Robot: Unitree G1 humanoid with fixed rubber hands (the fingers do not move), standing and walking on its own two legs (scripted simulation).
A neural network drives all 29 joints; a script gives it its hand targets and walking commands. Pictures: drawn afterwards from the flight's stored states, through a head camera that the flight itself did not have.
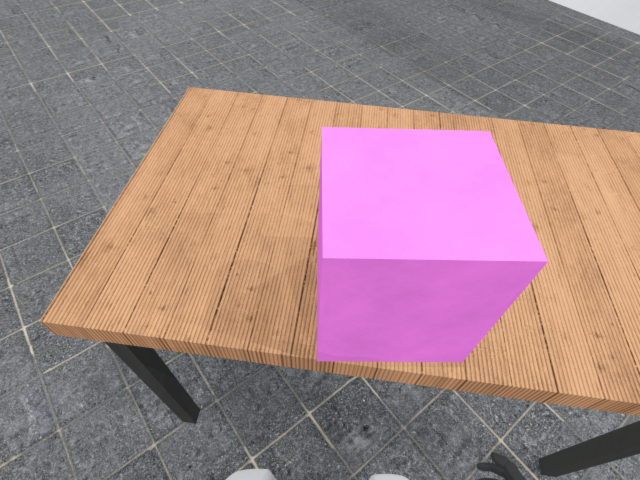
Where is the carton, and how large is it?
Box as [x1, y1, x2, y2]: [317, 127, 547, 361]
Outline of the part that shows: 322,127 317,235 317,360 462,361 547,261 489,131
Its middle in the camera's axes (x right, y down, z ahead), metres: +0.10 +0.01 +0.52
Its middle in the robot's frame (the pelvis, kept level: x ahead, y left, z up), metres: +0.38 -0.09 +0.06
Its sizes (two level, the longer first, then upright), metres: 0.210 0.200 0.250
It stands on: a table, 0.69 m high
